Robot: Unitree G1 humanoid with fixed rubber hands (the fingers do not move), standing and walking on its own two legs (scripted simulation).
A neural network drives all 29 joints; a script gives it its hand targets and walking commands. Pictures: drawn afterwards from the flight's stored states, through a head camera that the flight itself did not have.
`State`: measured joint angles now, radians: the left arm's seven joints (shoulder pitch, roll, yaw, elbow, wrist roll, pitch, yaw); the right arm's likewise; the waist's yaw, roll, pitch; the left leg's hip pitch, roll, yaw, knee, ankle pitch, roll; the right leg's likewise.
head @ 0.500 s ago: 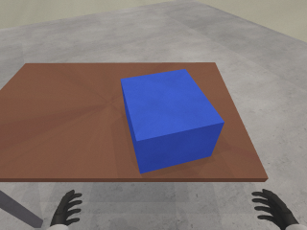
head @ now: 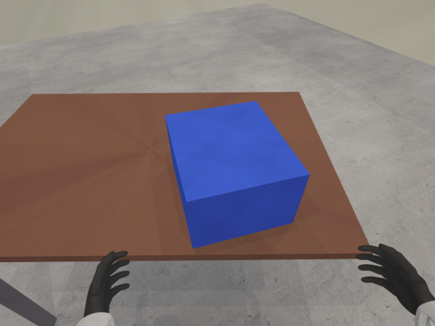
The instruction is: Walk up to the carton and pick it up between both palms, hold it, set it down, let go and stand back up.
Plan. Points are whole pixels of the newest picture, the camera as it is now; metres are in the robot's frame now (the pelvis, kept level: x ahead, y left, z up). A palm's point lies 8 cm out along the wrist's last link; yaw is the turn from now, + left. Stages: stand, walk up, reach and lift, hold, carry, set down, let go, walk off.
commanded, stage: reach and lift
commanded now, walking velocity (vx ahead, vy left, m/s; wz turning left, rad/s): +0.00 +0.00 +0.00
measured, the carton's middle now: (227, 167) +0.48 -0.02 +0.01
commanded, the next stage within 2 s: none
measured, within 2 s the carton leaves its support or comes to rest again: neither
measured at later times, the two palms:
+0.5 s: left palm (115, 277) +0.19 +0.17 +0.06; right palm (404, 262) +0.21 -0.29 +0.06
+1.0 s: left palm (115, 226) +0.26 +0.18 +0.09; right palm (392, 211) +0.29 -0.29 +0.10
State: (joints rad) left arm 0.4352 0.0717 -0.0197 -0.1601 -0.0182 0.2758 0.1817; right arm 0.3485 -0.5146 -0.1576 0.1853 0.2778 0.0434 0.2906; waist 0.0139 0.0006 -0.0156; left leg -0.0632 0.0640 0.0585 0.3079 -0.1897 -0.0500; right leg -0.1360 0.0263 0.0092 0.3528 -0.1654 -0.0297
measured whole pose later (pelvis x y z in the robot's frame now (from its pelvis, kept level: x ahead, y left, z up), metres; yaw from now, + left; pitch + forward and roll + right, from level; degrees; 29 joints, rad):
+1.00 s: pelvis +0.01 -0.01 +0.00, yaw -2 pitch +0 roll +0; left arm 0.07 0.05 0.05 -0.30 -0.06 0.49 0.23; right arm -0.08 -0.59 -0.06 0.26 0.48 0.11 0.23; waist 0.02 -0.02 0.01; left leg -0.08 0.08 0.05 0.28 -0.18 -0.06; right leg -0.16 0.06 0.05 0.31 -0.14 -0.04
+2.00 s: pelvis +0.00 -0.01 +0.00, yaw +0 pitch +7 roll +0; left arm -0.56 0.15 0.17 0.04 -0.12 0.70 0.20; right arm -0.84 -0.64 0.06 0.76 0.47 0.25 0.19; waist 0.08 0.02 -0.04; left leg -0.27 0.07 0.01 0.31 -0.17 -0.06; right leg -0.32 0.06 0.02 0.31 -0.12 -0.04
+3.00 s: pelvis +0.00 -0.01 -0.01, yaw +0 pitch +17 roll +0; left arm -0.67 0.02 0.13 0.68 -0.05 0.07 0.20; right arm -0.95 -0.50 0.07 1.21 0.33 -0.14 0.17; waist 0.16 0.02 -0.14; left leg -0.49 0.08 0.00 0.37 -0.17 -0.06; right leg -0.52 0.06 0.02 0.33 -0.09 -0.04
